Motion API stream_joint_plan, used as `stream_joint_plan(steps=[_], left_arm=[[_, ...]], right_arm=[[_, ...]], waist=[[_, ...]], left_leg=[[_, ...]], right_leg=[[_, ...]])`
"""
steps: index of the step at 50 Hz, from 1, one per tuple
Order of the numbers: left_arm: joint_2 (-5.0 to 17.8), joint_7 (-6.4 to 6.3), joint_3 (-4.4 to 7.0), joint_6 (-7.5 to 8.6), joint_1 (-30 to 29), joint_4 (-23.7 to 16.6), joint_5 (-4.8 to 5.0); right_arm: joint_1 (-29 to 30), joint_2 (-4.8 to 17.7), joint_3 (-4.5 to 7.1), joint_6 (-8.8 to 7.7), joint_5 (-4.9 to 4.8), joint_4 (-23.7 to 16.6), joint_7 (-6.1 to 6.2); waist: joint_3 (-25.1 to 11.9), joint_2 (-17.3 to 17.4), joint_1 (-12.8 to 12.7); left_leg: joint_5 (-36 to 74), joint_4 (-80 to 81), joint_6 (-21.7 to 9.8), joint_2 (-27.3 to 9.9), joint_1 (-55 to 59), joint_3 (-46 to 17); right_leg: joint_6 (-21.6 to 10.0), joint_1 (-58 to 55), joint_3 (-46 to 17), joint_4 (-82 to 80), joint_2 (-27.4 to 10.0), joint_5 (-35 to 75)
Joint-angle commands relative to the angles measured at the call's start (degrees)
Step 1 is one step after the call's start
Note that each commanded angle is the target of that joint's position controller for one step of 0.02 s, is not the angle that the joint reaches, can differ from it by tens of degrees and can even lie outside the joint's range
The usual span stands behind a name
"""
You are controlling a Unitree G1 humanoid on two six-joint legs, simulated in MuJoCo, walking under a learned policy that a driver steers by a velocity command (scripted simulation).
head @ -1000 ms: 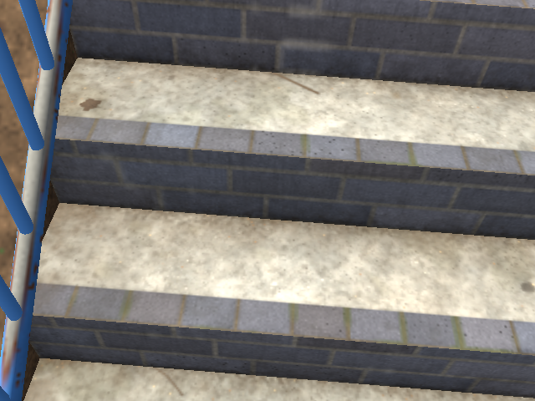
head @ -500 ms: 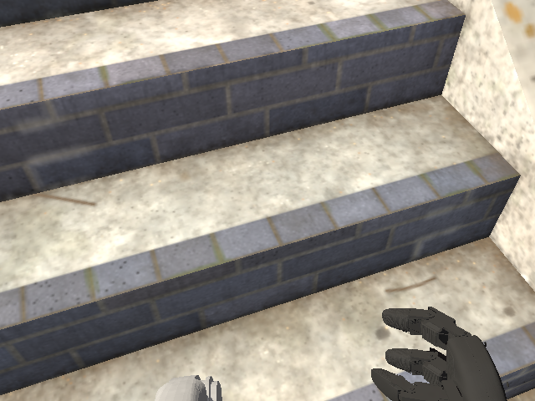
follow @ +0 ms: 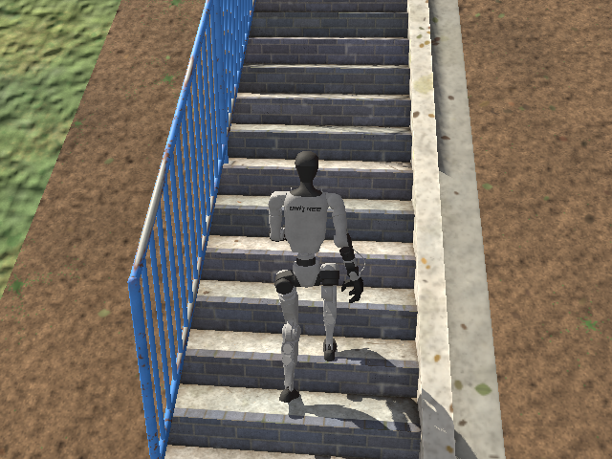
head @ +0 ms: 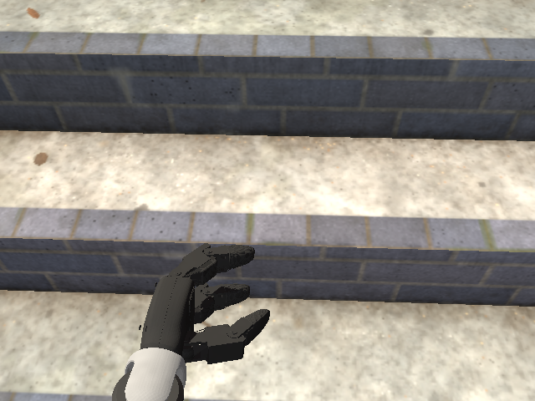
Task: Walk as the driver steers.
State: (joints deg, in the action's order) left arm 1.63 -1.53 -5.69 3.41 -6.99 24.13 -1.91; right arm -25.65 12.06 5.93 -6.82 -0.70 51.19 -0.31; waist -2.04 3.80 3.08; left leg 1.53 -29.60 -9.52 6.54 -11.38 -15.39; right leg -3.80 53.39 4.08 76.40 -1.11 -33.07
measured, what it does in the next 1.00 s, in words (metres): climbs: left foot 0.19 m higher, then right foot 0.19 m higher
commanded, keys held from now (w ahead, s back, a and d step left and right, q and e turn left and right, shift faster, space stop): w+q+shift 0.24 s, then w+e+shift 0.76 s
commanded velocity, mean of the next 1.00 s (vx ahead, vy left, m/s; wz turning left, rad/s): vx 1.00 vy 0.00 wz -0.09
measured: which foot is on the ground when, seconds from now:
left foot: up 0.00-0.44, down 0.46-0.88, up 0.90-1.00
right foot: down 0.00-0.46, up 0.48-0.88, down 0.90-1.00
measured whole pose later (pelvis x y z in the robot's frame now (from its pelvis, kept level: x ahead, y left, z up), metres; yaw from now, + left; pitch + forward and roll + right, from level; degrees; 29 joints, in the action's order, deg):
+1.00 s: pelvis +0.67 +0.13 +0.43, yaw -7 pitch +2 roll -2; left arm 12.4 -0.6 2.9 0.2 16.1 44.4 -0.5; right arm -12.2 10.9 1.1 -6.9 4.1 37.1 -1.4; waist -5.8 0.5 -1.0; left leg -3.8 -110.8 -3.2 -4.0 -38.2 -5.8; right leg -11.8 32.9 4.3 62.8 13.7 -31.4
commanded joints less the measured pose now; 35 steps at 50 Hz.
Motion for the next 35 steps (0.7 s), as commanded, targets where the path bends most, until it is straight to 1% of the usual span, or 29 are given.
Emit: stream_joint_plan(steps=[1, 2, 3, 4, 5, 8, 9, 10, 11, 13, 15, 16, 18, 19, 20, 21, 22, 23, 24, 25, 26, 27, 28, 29, 30, 31, 33, 34, 35], left_arm=[[21.71, -2.81, 11.48, -1.03, 16.81, 3.39, -0.03], [15.73, -2.13, 9.90, -1.17, 8.43, 4.64, 0.74], [9.39, -1.40, 8.05, -0.24, 8.83, 10.47, 0.99], [5.72, -1.06, 7.24, 1.10, 13.23, 16.03, 0.02], [4.25, -0.84, 7.13, 1.93, 16.63, 21.33, -0.90], [6.07, 1.21, 8.13, 4.55, 20.78, 26.87, -0.98], [7.85, 1.45, 8.24, 5.30, 20.05, 26.53, -1.04], [9.36, 1.48, 8.49, 5.97, 19.87, 26.27, -1.26], [12.93, 1.29, 9.37, 6.99, 21.99, 27.44, -1.30], [14.63, 1.30, 9.75, 7.93, 26.65, 28.66, -1.08], [15.31, 1.63, 9.71, 8.18, 35.93, 32.52, -0.98], [14.41, 1.53, 9.21, 8.23, 39.42, 33.98, -0.66], [12.07, 0.60, 8.34, 6.82, 43.25, 37.13, 0.26], [13.21, 0.12, 8.25, 5.65, 39.08, 36.14, 1.82], [12.62, -0.37, 7.92, 5.24, 38.33, 34.77, 4.30], [15.72, 0.34, 7.40, 6.21, 39.73, 33.52, 4.50], [26.59, 1.16, 10.43, 7.93, 36.16, 31.19, 3.22], [32.15, 2.43, 13.22, 9.09, 31.03, 28.67, 4.10], [27.47, 4.45, 13.04, 9.94, 27.99, 24.64, 6.12], [19.08, 6.05, 12.67, 9.63, 22.17, 19.84, 5.15], [13.18, 4.98, 12.09, 9.07, 21.29, 17.48, 3.07], [7.67, 3.79, 11.18, 8.11, 19.07, 13.59, 2.25], [6.14, 3.02, 10.57, 7.39, 16.34, 12.00, 1.46], [3.26, 2.83, 9.45, 6.85, 16.29, 10.65, 0.65], [-0.35, 2.93, 7.33, 5.65, 17.74, 9.50, 0.06], [-0.57, 3.05, 6.64, 4.28, 18.34, 9.60, 0.70], [-1.23, 2.38, 5.48, 1.74, 14.32, 8.16, 2.22], [-1.11, 1.20, 5.53, 0.30, 11.01, 7.42, 3.00], [-1.47, 0.16, 5.06, -0.45, 8.29, 5.62, 3.37]], right_arm=[[21.86, 0.45, 0.91, -3.54, 4.01, -18.92, -2.70], [21.52, -2.73, -0.64, -2.53, 6.55, -20.37, -2.46], [20.98, -5.27, -2.67, -1.44, 6.73, -20.77, -2.38], [20.45, -5.51, -3.48, -0.44, 6.19, -21.26, -1.85], [19.43, -6.12, -3.97, 1.17, 4.65, -21.35, -1.58], [19.79, -6.50, -5.35, 4.07, 1.86, -21.89, -0.81], [21.82, -3.91, -4.80, 4.80, 1.39, -21.63, -0.24], [25.44, -2.53, -4.46, 5.28, 1.32, -23.39, -0.15], [29.66, -1.83, -3.93, 6.21, 1.85, -24.64, -0.17], [32.55, -2.20, -3.51, 6.92, 2.09, -24.87, 0.13], [43.17, -5.75, -4.98, 6.24, 2.63, -28.11, 1.52], [45.41, -6.67, -5.83, 5.81, 2.59, -29.76, 1.89], [53.42, -8.98, -8.43, 5.00, 1.56, -35.01, 0.92], [50.18, -5.97, -8.65, 4.90, 1.60, -34.51, -0.86], [49.94, -7.73, -9.85, 4.63, -0.03, -34.86, -2.39], [38.02, -5.10, -7.59, 4.50, 0.43, -29.06, -2.34], [18.71, -2.55, -5.63, 5.43, 0.23, -25.92, -1.32], [8.79, 3.17, -2.86, 6.72, 1.38, -25.11, 0.54], [2.41, 11.39, 0.38, 5.34, 3.29, -22.99, 1.78], [0.01, 16.70, 2.86, 4.52, 3.90, -20.26, 1.82], [3.57, 14.93, 2.83, 3.62, 3.74, -18.91, 0.19], [10.10, 12.31, 2.06, 2.44, 3.41, -15.61, -0.96], [12.88, 8.20, 1.23, 1.49, 2.04, -11.32, -1.33], [13.10, 2.89, -0.30, 0.89, 1.93, -6.33, -1.16], [11.01, -2.31, -2.17, 0.66, 2.71, -2.97, -1.40], [9.44, -4.80, -3.01, 0.14, 3.20, 0.09, -1.11], [10.66, -5.56, -3.95, -1.63, 3.48, 3.00, -0.91], [9.05, -4.53, -4.17, -2.48, 4.31, 5.04, -1.23], [7.76, -3.62, -4.35, -2.76, 4.40, 6.72, -1.71]], waist=[[-20.48, -26.91, -11.47], [-12.26, -15.18, -6.03], [-3.40, -7.57, -2.74], [-0.07, -1.61, -0.71], [1.46, -0.99, 1.31], [6.57, -2.69, 2.74], [7.91, -0.91, 2.15], [9.31, -0.19, 2.51], [9.24, -3.40, 1.39], [7.68, -2.85, -0.56], [11.40, -3.61, -5.62], [11.80, -5.15, -6.21], [12.58, -4.99, -7.10], [10.02, -4.92, -4.27], [3.70, -2.07, -5.61], [-7.72, -4.98, -3.15], [-17.89, -18.15, 5.18], [-27.57, -22.68, 12.80], [-32.36, -12.90, 13.48], [-33.36, 1.75, 12.65], [-33.43, -3.47, 10.10], [-24.64, -6.22, 3.77], [-14.55, -7.61, 1.11], [-5.12, -6.22, -1.89], [-3.10, -3.90, -5.23], [-2.24, -3.94, -6.12], [5.73, -3.98, -8.42], [6.64, -1.09, -7.80], [8.75, 0.16, -8.55]], left_leg=[[-1.68, -69.87, 1.02, 2.59, -41.63, -0.85], [0.54, -81.59, 1.13, -0.76, -45.58, 2.45], [1.96, -88.90, 0.60, -2.47, -49.60, 5.51], [0.26, -91.11, -0.78, -3.61, -51.05, 5.60], [-2.31, -93.57, -1.23, -4.21, -51.86, 5.65], [-6.40, -96.69, -0.26, -6.75, -59.26, 3.60], [-7.84, -92.89, 0.25, -6.37, -59.23, 4.93], [-8.06, -85.86, 0.54, -7.40, -56.82, 4.07], [-8.93, -88.98, 0.61, -6.55, -59.49, 6.67], [-14.64, -93.54, -0.21, -5.95, -65.22, 6.68], [-28.48, -98.39, -2.11, -4.58, -80.51, 8.31], [-33.91, -96.96, -2.47, -5.17, -84.22, 9.17], [-36.98, -80.09, -1.90, -8.55, -79.26, 16.87], [-32.71, -60.22, -1.16, -11.57, -58.32, 28.09], [-22.16, -43.91, -1.06, -10.44, -28.06, 30.66], [-22.93, -48.04, 0.55, -2.08, -7.72, 33.68], [-25.51, -44.11, 0.51, -0.32, 1.53, 28.36], [-30.49, -34.36, 0.73, -1.26, 7.07, 20.08], [-38.30, -22.68, -2.44, -12.65, 20.80, -4.05], [-36.47, 1.08, -2.87, -26.28, 22.98, -30.10], [-38.92, 5.41, -0.90, -28.38, 19.47, -36.42], [-38.14, 5.33, -2.60, -27.88, 11.43, -29.49], [-34.91, 3.65, -2.58, -27.12, 5.19, -21.11], [-24.81, 4.29, -2.58, -24.94, -1.22, -11.33], [-13.83, 4.63, -1.14, -24.13, -2.37, -4.18], [-13.00, 6.78, -0.34, -24.64, -2.59, -0.33], [-12.36, 13.54, 3.85, -24.96, -10.90, 11.39], [-6.14, 17.04, 3.78, -25.95, -8.32, 15.32], [-7.41, 19.82, 3.97, -26.00, -7.70, 17.97]], right_leg=[[-10.09, -47.63, -70.26, -61.00, -19.09, -43.69], [-9.30, -40.09, -62.96, -56.80, -19.31, -42.89], [-9.00, -32.50, -51.40, -50.94, -18.72, -31.63], [-6.94, -28.99, -38.10, -48.62, -17.63, -20.00], [-4.55, -27.70, -28.08, -48.75, -16.11, -11.70], [-1.99, -29.95, -14.87, -56.34, -16.92, 4.32], [-1.39, -29.61, -9.65, -59.01, -16.88, 8.04], [-0.29, -28.13, -4.94, -61.85, -17.08, 12.11], [-2.12, -31.17, -4.05, -65.16, -18.58, 11.52], [-3.10, -41.12, -1.07, -68.51, -18.54, 11.88], [-3.60, -54.33, -1.31, -71.39, -18.49, 15.98], [-3.53, -59.40, -0.41, -72.03, -18.15, 19.01], [-2.57, -57.68, 3.49, -79.42, -15.59, 26.01], [-5.03, -48.08, 7.70, -86.43, -11.95, 35.06], [-6.80, -36.23, 7.68, -88.53, -11.29, 49.42], [-8.82, -37.53, 6.93, -73.27, -12.30, 100.17], [-9.32, -45.46, 4.74, -58.96, -16.21, 124.70], [-7.62, -50.75, 1.12, -40.71, -15.89, 129.49], [-4.54, -32.60, -4.68, -20.03, -9.62, 110.64], [-1.64, -19.58, -8.60, 10.07, 3.89, 36.54], [-1.12, -11.36, -19.93, 34.32, 5.21, 33.22], [-0.89, -6.09, -15.87, 42.07, 2.04, 36.23], [-2.12, -0.72, -11.66, 44.27, -0.38, 37.15], [-3.31, 4.45, -10.71, 48.06, -1.06, 32.88], [-4.64, 7.91, -11.12, 53.38, -1.43, 28.81], [-5.45, 10.95, -11.94, 54.59, -1.12, 26.05], [-6.03, 14.30, -14.26, 49.32, -0.72, 21.28], [-7.21, 19.22, -9.74, 60.97, 2.88, 16.03], [-8.30, 24.58, -10.30, 65.21, 2.89, 12.06]])
Keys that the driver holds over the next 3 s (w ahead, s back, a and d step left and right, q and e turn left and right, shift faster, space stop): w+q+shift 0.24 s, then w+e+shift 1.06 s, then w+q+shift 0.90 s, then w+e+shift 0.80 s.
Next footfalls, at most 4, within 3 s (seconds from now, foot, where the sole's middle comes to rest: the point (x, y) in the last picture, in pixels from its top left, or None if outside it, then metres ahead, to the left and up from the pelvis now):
0.46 left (149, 371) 0.44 0.23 -0.44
0.90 right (207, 186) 0.71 0.11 -0.25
1.24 left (140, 10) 1.02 0.23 -0.06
1.58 right None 1.24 -0.14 0.13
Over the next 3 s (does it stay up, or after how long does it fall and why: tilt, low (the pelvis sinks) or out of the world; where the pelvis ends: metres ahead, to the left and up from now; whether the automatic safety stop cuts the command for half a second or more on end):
stays up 2.22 -0.04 1.51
